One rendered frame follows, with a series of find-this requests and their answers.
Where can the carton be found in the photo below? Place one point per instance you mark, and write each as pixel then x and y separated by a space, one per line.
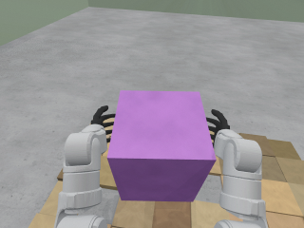
pixel 160 147

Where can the right robot forearm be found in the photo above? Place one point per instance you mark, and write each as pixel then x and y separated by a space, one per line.
pixel 241 193

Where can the right robot hand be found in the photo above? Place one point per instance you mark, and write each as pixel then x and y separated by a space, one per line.
pixel 220 124

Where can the robot left upper arm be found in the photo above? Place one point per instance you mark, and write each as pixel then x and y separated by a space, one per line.
pixel 82 221

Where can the left robot forearm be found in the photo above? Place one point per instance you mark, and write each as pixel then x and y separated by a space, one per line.
pixel 81 179

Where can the left robot hand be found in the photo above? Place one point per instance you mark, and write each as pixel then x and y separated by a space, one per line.
pixel 99 119

